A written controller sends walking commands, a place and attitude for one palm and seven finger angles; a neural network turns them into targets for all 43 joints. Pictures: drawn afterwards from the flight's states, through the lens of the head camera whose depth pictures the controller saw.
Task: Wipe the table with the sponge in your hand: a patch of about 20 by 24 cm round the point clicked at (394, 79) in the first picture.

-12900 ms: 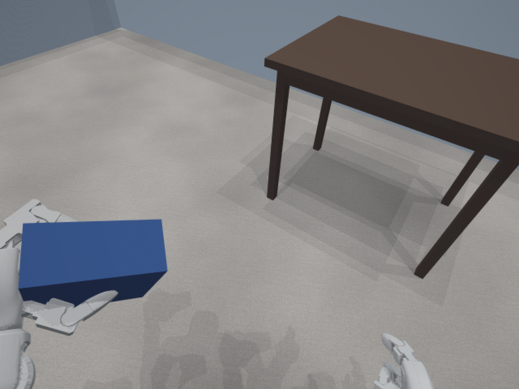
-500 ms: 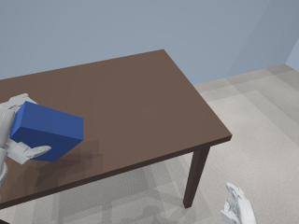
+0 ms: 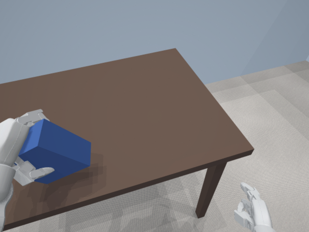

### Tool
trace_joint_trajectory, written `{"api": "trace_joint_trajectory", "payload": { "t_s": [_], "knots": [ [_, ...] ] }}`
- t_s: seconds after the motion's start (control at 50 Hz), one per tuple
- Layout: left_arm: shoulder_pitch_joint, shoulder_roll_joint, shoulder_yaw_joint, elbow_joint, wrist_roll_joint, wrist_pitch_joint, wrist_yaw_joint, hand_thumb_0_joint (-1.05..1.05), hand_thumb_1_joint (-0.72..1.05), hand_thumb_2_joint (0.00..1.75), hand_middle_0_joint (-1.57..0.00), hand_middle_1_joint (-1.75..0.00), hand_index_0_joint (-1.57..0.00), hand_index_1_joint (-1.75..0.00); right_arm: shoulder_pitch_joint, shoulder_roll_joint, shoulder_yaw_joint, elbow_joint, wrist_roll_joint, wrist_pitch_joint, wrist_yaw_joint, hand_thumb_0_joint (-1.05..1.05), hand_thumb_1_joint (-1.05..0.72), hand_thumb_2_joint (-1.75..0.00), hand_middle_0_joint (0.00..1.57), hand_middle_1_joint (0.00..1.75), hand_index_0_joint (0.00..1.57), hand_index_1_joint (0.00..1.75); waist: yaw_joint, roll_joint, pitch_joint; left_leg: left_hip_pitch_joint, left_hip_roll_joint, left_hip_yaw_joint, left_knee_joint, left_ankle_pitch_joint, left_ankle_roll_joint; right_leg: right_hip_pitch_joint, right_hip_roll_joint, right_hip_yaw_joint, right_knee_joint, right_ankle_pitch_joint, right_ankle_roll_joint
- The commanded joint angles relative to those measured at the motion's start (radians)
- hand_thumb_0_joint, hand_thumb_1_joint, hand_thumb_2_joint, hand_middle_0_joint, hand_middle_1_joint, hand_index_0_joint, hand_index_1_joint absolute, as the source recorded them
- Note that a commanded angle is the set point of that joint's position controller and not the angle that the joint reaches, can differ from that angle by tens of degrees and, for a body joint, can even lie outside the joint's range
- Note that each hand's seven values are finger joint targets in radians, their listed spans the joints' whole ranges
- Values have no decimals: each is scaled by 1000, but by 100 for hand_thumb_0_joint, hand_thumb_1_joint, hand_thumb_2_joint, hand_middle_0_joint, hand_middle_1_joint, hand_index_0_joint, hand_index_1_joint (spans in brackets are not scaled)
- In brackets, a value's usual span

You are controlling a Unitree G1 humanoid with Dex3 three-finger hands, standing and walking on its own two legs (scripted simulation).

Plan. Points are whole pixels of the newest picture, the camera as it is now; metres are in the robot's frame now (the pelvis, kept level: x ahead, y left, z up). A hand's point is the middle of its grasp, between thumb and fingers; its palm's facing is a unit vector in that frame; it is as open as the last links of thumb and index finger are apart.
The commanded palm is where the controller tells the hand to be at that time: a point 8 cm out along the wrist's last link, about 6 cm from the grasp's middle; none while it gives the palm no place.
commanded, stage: turn the palm down, sponge in hand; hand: left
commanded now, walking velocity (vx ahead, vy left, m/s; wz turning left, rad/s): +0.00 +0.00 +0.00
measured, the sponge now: (54, 158) +0.22 +0.27 +0.12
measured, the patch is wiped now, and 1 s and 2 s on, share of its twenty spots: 0.00 0.00 0.00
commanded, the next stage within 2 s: move the sponge above the wiping area in 1.10 s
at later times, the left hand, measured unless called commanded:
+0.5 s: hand (37, 151) +0.21 +0.27 +0.17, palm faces +0.13 -0.16 -0.98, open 10.0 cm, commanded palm +0.16 +0.29 +0.25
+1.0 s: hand (37, 145) +0.21 +0.26 +0.19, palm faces +0.19 -0.02 -0.98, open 10.0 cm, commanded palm +0.16 +0.26 +0.25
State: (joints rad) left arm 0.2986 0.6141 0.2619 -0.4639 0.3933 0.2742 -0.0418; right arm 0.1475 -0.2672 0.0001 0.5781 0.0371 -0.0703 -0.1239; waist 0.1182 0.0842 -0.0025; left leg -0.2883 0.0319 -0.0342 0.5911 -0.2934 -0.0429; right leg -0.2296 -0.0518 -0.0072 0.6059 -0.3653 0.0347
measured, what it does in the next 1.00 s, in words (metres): stands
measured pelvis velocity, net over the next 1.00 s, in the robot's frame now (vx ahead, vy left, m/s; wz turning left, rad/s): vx -0.03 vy -0.02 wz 0.01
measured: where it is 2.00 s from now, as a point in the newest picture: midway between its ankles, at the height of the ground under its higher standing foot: outside the picture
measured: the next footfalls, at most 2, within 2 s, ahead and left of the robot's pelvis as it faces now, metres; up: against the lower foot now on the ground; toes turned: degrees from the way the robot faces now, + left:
none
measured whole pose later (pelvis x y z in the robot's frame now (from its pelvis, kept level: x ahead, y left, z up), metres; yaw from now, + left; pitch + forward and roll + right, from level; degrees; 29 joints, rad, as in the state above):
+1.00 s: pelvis -0.03 -0.02 +0.01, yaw +0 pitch -5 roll +0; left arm 0.07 0.62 0.01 -0.35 0.81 0.38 -0.09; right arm 0.01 -0.26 0.04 0.68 0.03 -0.04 -0.08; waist 0.15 0.14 0.00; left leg -0.20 0.06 -0.05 0.48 -0.20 -0.06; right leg -0.15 -0.02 -0.03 0.52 -0.30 0.00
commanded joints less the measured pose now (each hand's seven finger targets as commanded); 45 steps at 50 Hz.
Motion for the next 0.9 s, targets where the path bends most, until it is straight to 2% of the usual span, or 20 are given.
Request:
{"api": "trace_joint_trajectory", "payload": {
  "t_s": [0.0, 0.04, 0.08, 0.1, 0.12, 0.18, 0.24, 0.28, 0.3, 0.36, 0.38, 0.4, 0.48, 0.5, 0.52, 0.58, 0.7, 0.78, 0.82, 0.88],
  "knots": [
    [-205, 255, 145, -317, 101, -68, 59, 0, 10, 130, -120, -160, -120, -160, -165, -64, -9, -183, -7, -72, -3, 0, -90, -90, 20, 30, 20, 30, -3, 18, -240, 165, -34, 59, -51, 391, 58, 14, 41, -64, -82, 362, -38],
    [-191, 267, 159, -268, 132, -44, 79, 0, 10, 130, -120, -160, -120, -160, -151, -70, -11, -164, -9, -55, 7, 0, -90, -90, 20, 30, 20, 30, 0, 46, -231, 154, -22, 43, -72, 419, 46, 22, 38, -69, -87, 352, -41],
    [-175, 312, 221, -196, 153, 22, 98, 0, 10, 130, -120, -160, -120, -160, -214, -72, -5, -148, 2, -43, 20, 0, -90, -90, 20, 30, 20, 30, 30, 70, -200, 135, -22, 42, -84, 408, 36, 38, 51, -52, -100, 336, -54],
    [-228, 241, 137, -201, 155, 47, 96, 0, 10, 130, -120, -160, -120, -160, -203, -67, 4, -156, 0, -31, 24, 0, -90, -90, 20, 30, 20, 30, 12, 68, -187, 120, -18, 42, -96, 410, 34, 44, 42, -70, -104, 338, -53],
    [-241, 274, 153, -170, 162, 75, 98, 0, 10, 130, -120, -160, -120, -160, -194, -74, 2, -146, 1, -22, 26, 0, -90, -90, 20, 30, 20, 30, 17, 57, -187, 115, -11, 38, -108, 406, 31, 53, 36, -68, -108, 329, -51],
    [-276, 249, 98, -84, 183, 170, 60, 0, 10, 130, -120, -160, -120, -160, -294, -76, 20, -140, 19, -1, 26, 0, -90, -90, 20, 30, 20, 30, 22, 49, -125, 97, -19, 32, -146, 279, 29, 31, 53, -55, -140, 235, -56],
    [-338, 217, -19, -114, 220, 194, -5, 0, 10, 130, -120, -160, -120, -160, -296, -80, 29, -163, 18, 5, 18, 0, -90, -90, 20, 30, 20, 30, 2, 19, -140, 109, -22, 22, -173, 222, 45, 36, 45, -62, -153, 207, -50],
    [-380, 195, -60, -131, 261, 198, -41, 0, 10, 130, -120, -160, -120, -160, -366, -60, 45, -166, 28, -5, 12, 0, -90, -90, 20, 30, 20, 30, 5, 11, -139, 127, -29, 16, -183, 159, 50, 19, 62, -49, -156, 166, -56],
    [-396, 172, -105, -153, 273, 181, -55, 0, 10, 130, -120, -160, -120, -160, -338, -63, 42, -170, 21, -10, 7, 0, -90, -90, 20, 30, 20, 30, -9, 17, -144, 128, -27, 14, -188, 147, 56, 24, 57, -58, -161, 163, -55],
    [-431, 251, -72, -195, 348, 136, -72, 0, 10, 130, -120, -160, -120, -160, -324, -65, 37, -164, 8, -13, -1, 0, -90, -90, 20, 30, 20, 30, 2, 12, -198, 152, -33, 2, -197, 142, 65, 47, 54, -45, -162, 144, -56],
    [-450, 295, -16, -224, 367, 129, -59, 0, 10, 130, -120, -160, -120, -160, -372, -57, 45, -162, 9, -24, 2, 0, -90, -90, 20, 30, 20, 30, 18, 42, -206, 156, -33, -1, -199, 129, 64, 61, 72, -27, -157, 143, -66],
    [-473, 288, -24, -236, 387, 106, -48, 0, 10, 130, -120, -160, -120, -160, -348, -55, 46, -157, -2, -29, 3, 0, -90, -90, 20, 30, 20, 30, 20, 49, -235, 160, -36, 1, -194, 165, 64, 77, 64, -45, -149, 159, -69],
    [-444, 357, 99, -146, 408, 98, 11, 0, 10, 130, -120, -160, -120, -160, -374, -52, 42, -112, -7, -27, 21, 0, -90, -90, 20, 30, 20, 30, 56, 70, -216, 161, -40, -3, -188, 213, 50, 88, 73, -10, -181, 164, -85],
    [-447, 274, 29, -118, 395, 106, 19, 0, 10, 130, -120, -160, -120, -160, -351, -48, 39, -112, -5, -23, 24, 0, -90, -90, 20, 30, 20, 30, 39, 51, -202, 154, -36, 13, -182, 233, 49, 85, 59, -38, -182, 181, -78],
    [-446, 287, 43, -72, 393, 120, 29, 0, 10, 130, -120, -160, -120, -160, -341, -53, 34, -95, -2, -19, 30, 0, -90, -90, 20, 30, 20, 30, 41, 47, -191, 154, -34, 17, -181, 237, 44, 73, 50, -27, -191, 176, -74],
    [-421, 230, 5, 4, 369, 159, 10, 0, 10, 130, -120, -160, -120, -160, -394, -58, 36, -95, 15, -10, 35, 0, -90, -90, 20, 30, 20, 30, 34, 8, -103, 125, -40, 22, -183, 166, 42, 29, 62, -3, -219, 132, -72],
    [-432, 137, -146, -20, 389, 146, -48, 0, 10, 130, -120, -160, -120, -160, -397, -62, 42, -123, 19, -27, 24, 0, -90, -90, 20, 30, 20, 30, 10, -51, -111, 126, -49, 33, -180, 88, 63, 9, 44, -16, -221, 89, -55],
    [-482, 272, -50, -129, 446, 113, -41, 0, 10, 130, -120, -160, -120, -160, -416, -59, 38, -127, 6, -50, 18, 0, -90, -90, 20, 30, 20, 30, 30, -21, -188, 164, -55, 21, -165, 158, 69, 49, 52, 26, -203, 111, -68],
    [-504, 306, -27, -131, 482, 95, -27, 0, 10, 130, -120, -160, -120, -160, -381, -57, 32, -111, -8, -55, 22, 0, -90, -90, 20, 30, 20, 30, 33, 11, -229, 187, -62, 29, -144, 242, 71, 66, 43, 11, -191, 177, -70],
    [-527, 350, 41, -119, 497, 99, -1, 0, 10, 130, -120, -160, -120, -160, -398, -56, 26, -95, -7, -49, 36, 0, -90, -90, 20, 30, 20, 30, 50, 39, -213, 187, -65, 15, -139, 291, 62, 78, 59, 50, -198, 227, -92]
  ]
}}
